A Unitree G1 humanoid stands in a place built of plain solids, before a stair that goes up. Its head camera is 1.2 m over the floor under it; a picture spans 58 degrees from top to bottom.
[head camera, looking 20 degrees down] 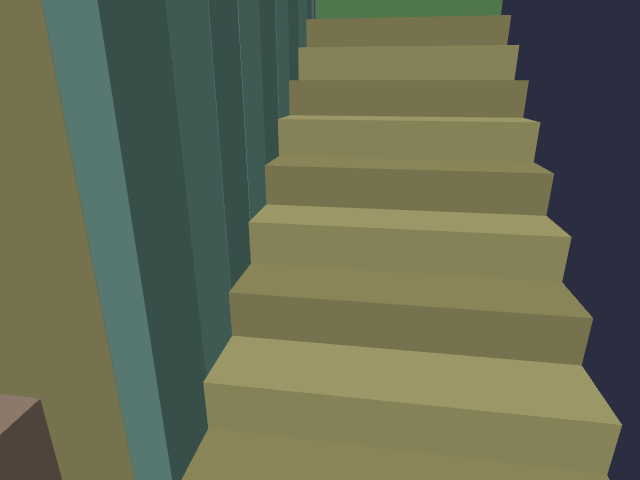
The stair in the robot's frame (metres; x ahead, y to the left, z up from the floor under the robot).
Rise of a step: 0.17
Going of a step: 0.26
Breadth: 1.17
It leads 9 degrees to the right of straight ahead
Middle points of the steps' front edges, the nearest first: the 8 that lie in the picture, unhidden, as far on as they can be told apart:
1.00 -0.22 0.35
1.25 -0.26 0.52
1.51 -0.30 0.69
1.77 -0.34 0.87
2.03 -0.38 1.04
2.28 -0.42 1.21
2.54 -0.46 1.38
2.80 -0.49 1.56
